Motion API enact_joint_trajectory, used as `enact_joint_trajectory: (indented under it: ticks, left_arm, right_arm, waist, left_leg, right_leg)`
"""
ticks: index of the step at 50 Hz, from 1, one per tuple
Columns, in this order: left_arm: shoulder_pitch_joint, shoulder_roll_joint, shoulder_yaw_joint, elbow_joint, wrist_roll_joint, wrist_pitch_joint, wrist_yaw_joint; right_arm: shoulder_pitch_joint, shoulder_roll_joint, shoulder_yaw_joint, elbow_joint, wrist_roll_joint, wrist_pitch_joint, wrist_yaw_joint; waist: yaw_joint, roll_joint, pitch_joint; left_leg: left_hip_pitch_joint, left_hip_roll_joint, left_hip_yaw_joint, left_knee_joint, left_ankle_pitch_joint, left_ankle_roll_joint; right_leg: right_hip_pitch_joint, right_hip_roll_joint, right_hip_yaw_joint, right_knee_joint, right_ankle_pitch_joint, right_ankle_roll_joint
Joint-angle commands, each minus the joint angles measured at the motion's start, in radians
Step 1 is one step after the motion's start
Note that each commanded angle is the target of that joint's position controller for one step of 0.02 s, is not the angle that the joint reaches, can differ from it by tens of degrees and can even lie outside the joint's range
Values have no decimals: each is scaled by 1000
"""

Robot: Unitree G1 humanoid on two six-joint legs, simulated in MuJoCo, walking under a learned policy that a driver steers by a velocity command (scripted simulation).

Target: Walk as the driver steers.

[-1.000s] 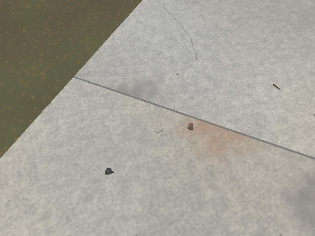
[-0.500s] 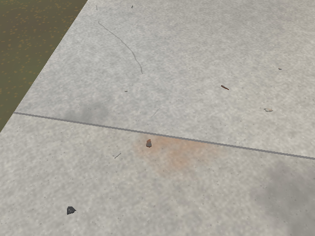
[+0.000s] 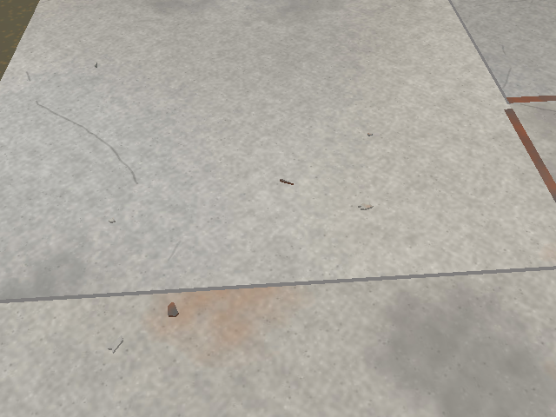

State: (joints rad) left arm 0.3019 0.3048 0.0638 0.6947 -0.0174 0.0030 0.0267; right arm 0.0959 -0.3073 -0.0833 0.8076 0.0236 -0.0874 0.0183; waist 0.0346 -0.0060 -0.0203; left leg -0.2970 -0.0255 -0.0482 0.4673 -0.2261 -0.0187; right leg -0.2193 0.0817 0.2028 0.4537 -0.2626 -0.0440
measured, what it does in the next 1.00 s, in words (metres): walks ahead, turning left: left foot, then right foot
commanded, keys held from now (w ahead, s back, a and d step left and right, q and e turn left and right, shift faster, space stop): w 0.32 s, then w+q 0.02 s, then q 0.66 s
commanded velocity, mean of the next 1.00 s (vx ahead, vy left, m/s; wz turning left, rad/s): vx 0.25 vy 0.00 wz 0.17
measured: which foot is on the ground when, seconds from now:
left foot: up 0.00-0.00, down 0.02-0.46, up 0.48-0.88, down 0.90-1.00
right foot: down 0.00-0.02, up 0.04-0.42, down 0.44-0.92, up 0.94-1.00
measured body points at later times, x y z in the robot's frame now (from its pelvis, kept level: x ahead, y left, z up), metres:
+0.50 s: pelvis +0.21 -0.04 -0.02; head +0.26 -0.04 +0.43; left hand +0.48 +0.18 -0.08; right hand +0.16 -0.31 -0.15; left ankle +0.03 +0.13 -0.70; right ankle +0.32 -0.15 -0.74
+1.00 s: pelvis +0.30 -0.01 -0.01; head +0.34 +0.04 +0.44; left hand +0.38 +0.31 -0.13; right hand +0.54 -0.24 -0.08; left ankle +0.31 +0.09 -0.74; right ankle +0.31 -0.15 -0.69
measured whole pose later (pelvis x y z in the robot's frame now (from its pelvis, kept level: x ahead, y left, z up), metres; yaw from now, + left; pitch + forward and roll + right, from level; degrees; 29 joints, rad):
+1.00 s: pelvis +0.30 -0.01 -0.01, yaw +16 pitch +1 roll -2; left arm 0.09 0.33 0.08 0.77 0.00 0.01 0.01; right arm 0.16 -0.32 -0.07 0.64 -0.01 0.03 0.00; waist 0.00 -0.03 0.08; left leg -0.36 0.00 0.01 0.58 -0.24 0.05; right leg -0.42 -0.05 -0.07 0.98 -0.53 0.05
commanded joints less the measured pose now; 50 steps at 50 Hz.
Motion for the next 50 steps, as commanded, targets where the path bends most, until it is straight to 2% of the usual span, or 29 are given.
enact_joint_trajectory:
  ticks: [1,2,3,4,5,7,10,14,17,19,20,21,22,23,24,25,26,28,30,32,37,41,44,45,46,47,48,49,50]
  left_arm:
    - [-44,56,7,-65,9,-18,-3]
    - [-35,-18,-14,-78,13,-26,-6]
    - [-60,58,5,-131,-16,-41,-1]
    - [-71,132,22,-112,-20,-50,-1]
    - [-70,139,28,-93,-13,-55,-7]
    - [-92,112,24,-89,5,-68,-19]
    - [-152,55,7,-111,13,-80,-31]
    - [-271,0,-17,-155,5,-89,-43]
    - [-329,9,-16,-177,-5,-93,-59]
    - [-321,34,-4,-185,-3,-100,-66]
    - [-280,57,7,-176,2,-103,-66]
    - [-183,85,23,-148,11,-105,-61]
    - [-70,123,39,-116,24,-105,-53]
    - [87,197,56,-94,50,-99,-37]
    - [91,245,57,-94,53,-80,-39]
    - [79,159,44,-110,49,-62,-37]
    - [2,119,27,-108,38,-57,-33]
    - [-111,63,10,-92,23,-58,-34]
    - [-189,62,14,-79,45,-70,-38]
    - [-236,73,20,-68,50,-79,-35]
    - [-250,117,36,-32,33,-60,-8]
    - [-233,158,50,-8,11,-33,-13]
    - [-225,167,55,12,-13,-17,-16]
    - [-174,144,51,36,-12,-13,-19]
    - [-133,97,38,42,17,-11,-23]
    - [-185,66,22,-23,49,-11,-17]
    - [-260,110,35,-24,39,-8,-12]
    - [-265,114,38,-27,16,-5,-11]
    - [-240,109,40,-8,13,-3,-3]
  right_arm:
    - [143,-109,-26,-6,-13,-32,-6]
    - [239,-166,-30,12,-32,-28,-13]
    - [263,-246,-53,37,-43,-27,0]
    - [211,-173,-35,19,-22,-31,1]
    - [187,-122,-20,11,-13,-30,-3]
    - [168,-102,-8,6,-16,-23,-10]
    - [200,-101,0,18,-18,-20,-16]
    - [255,-124,2,40,-7,-7,-22]
    - [313,-141,3,59,2,3,-19]
    - [320,-144,4,70,4,18,-22]
    - [317,-157,0,70,2,26,-25]
    - [298,-165,-2,63,4,30,-28]
    - [289,-154,2,50,0,27,-28]
    - [272,-96,23,6,-31,20,-27]
    - [474,20,60,21,-27,17,-22]
    - [428,-117,23,41,2,21,-25]
    - [326,-144,8,8,23,30,-30]
    - [288,-104,7,7,1,62,-48]
    - [326,-59,6,3,0,104,-56]
    - [306,-47,2,-28,-7,125,-61]
    - [173,-54,2,-112,-17,137,-31]
    - [95,-89,-11,-171,-13,152,-8]
    - [100,-96,-22,-191,-16,154,1]
    - [126,-123,-34,-187,-21,152,-7]
    - [177,-224,-64,-188,-18,147,-26]
    - [178,-316,-77,-214,-38,136,-34]
    - [198,-248,-59,-218,-48,110,-22]
    - [173,-230,-50,-213,-44,90,-19]
    - [124,-209,-48,-217,-27,82,-22]
  waist:
    - [-101,-54,-42]
    - [-108,131,-68]
    - [-95,261,29]
    - [-89,178,113]
    - [-81,160,131]
    - [-70,131,112]
    - [-87,123,92]
    - [-128,115,97]
    - [-143,114,111]
    - [-109,123,112]
    - [-77,134,82]
    - [-15,133,18]
    - [46,115,-68]
    - [102,1,-233]
    - [22,-301,-451]
    - [67,-185,-463]
    - [48,-164,-287]
    - [-15,-102,-124]
    - [-74,-127,-71]
    - [-92,-130,-37]
    - [-64,-99,-36]
    - [-41,-84,-17]
    - [-60,-72,-22]
    - [-62,-31,-31]
    - [-55,170,-54]
    - [-57,379,-62]
    - [-118,204,-129]
    - [-92,163,-117]
    - [-64,106,-105]
  left_leg:
    - [308,122,-84,-109,-20,62]
    - [427,298,-347,-204,-233,141]
    - [375,431,-657,-292,-493,272]
    - [341,413,-617,-304,-545,284]
    - [338,354,-512,-299,-460,248]
    - [329,296,-374,-308,-267,212]
    - [276,240,-223,-339,-18,212]
    - [219,201,-92,-335,181,199]
    - [214,234,-94,-324,220,198]
    - [255,250,-112,-260,383,173]
    - [277,247,-110,-197,518,154]
    - [267,220,-90,-89,678,127]
    - [200,170,-65,59,693,90]
    - [-10,99,-42,336,353,43]
    - [-263,-22,-30,692,-457,-15]
    - [-267,8,-121,795,-445,-22]
    - [-345,43,-75,819,-398,-24]
    - [-306,99,-33,747,-291,-44]
    - [-170,105,-1,724,-224,-59]
    - [-162,111,8,650,-178,-67]
    - [-120,134,28,416,0,-37]
    - [-111,122,63,303,-60,-6]
    - [-18,76,114,109,-2,40]
    - [62,58,94,26,103,68]
    - [203,185,-108,-65,453,133]
    - [305,406,-470,-101,607,353]
    - [305,398,-457,-112,587,399]
    - [287,357,-368,-108,563,359]
    - [272,308,-308,-100,491,304]
  right_leg:
    - [-208,-127,185,41,-300,-79]
    - [-369,-5,8,352,-318,-9]
    - [-586,-4,-34,509,-363,-2]
    - [-656,-67,-8,601,-281,3]
    - [-669,-82,-17,623,-190,7]
    - [-655,-126,-59,599,-61,19]
    - [-592,-155,-146,514,76,53]
    - [-458,-142,-206,252,215,72]
    - [-363,-118,-220,143,247,60]
    - [-305,-95,-202,76,235,35]
    - [-234,-78,-200,51,227,18]
    - [-85,-56,-213,11,275,-8]
    - [118,-79,-208,-11,402,-36]
    - [440,-276,-42,82,704,-94]
    - [706,-591,299,83,872,-273]
    - [588,-530,302,19,748,-254]
    - [467,-481,141,-2,727,-217]
    - [212,-394,-18,-76,673,-179]
    - [5,-368,-113,-166,595,-183]
    - [-61,-379,-167,-214,529,-201]
    - [-39,-394,-250,-243,350,-195]
    - [33,-431,-255,-194,271,-176]
    - [62,-411,-291,-69,240,-107]
    - [33,-370,-324,20,186,-53]
    - [-96,-266,-419,268,35,37]
    - [-400,-97,-389,546,-407,127]
    - [-438,-92,-205,712,-440,121]
    - [-454,-105,-167,746,-365,102]
    - [-456,-124,-151,720,-286,94]
Velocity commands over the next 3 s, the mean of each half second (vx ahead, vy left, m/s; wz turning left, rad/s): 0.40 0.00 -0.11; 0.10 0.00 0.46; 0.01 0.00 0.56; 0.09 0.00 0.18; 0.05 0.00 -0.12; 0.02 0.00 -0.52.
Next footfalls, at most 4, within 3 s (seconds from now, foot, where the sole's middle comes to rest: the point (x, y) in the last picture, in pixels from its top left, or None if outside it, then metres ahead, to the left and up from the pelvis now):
0.02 left None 0.06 0.13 -0.78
0.44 right None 0.36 -0.15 -0.78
0.90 left None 0.35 0.10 -0.78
1.38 right None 0.44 -0.11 -0.78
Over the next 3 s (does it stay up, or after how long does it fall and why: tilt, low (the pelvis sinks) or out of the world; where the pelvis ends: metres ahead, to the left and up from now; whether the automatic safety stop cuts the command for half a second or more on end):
stays up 0.35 0.04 0.00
